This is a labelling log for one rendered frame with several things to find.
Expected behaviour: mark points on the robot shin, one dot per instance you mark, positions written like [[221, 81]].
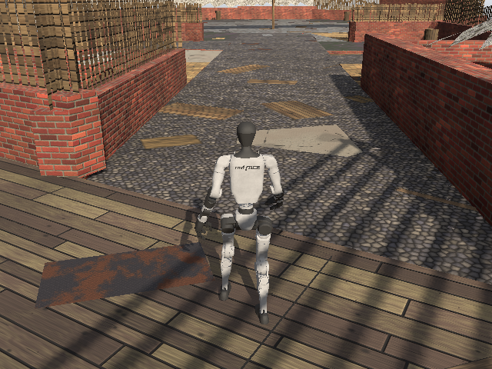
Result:
[[225, 269], [263, 286]]

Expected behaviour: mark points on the robot right upper arm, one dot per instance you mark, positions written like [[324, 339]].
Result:
[[273, 171]]

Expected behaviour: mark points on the robot left upper arm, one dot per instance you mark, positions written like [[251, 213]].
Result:
[[218, 175]]

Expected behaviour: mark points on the robot left shin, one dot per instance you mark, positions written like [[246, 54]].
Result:
[[225, 269]]

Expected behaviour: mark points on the robot right forearm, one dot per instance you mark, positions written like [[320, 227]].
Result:
[[279, 197]]

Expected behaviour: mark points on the left robot hand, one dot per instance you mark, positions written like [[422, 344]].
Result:
[[199, 228]]

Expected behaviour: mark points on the right robot hand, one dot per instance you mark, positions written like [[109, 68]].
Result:
[[270, 201]]

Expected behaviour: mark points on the robot right shin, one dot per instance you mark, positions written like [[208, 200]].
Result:
[[263, 286]]

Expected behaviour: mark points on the robot left forearm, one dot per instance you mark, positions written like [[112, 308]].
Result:
[[207, 207]]

